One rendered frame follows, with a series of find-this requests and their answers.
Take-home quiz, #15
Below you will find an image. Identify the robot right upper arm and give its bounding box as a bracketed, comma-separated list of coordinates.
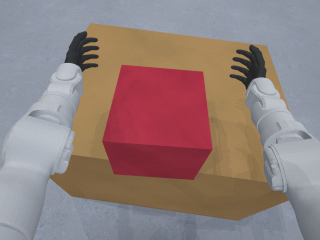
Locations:
[263, 138, 320, 240]

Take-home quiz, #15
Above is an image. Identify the robot left upper arm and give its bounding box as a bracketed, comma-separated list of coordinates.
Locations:
[0, 115, 75, 240]

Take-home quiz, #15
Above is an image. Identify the pedestal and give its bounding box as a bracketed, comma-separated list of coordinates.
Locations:
[50, 23, 290, 221]

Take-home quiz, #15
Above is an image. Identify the left robot forearm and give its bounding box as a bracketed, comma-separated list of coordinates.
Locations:
[1, 63, 84, 164]

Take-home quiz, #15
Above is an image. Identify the right robot forearm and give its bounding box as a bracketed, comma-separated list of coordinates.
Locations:
[245, 77, 320, 149]

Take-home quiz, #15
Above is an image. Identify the robot right hand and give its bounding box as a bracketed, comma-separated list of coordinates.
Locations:
[229, 45, 267, 90]

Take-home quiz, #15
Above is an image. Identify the carton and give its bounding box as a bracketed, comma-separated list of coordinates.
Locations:
[102, 65, 213, 180]

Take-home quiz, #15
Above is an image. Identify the robot left hand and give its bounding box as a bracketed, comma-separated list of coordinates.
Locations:
[64, 31, 99, 72]

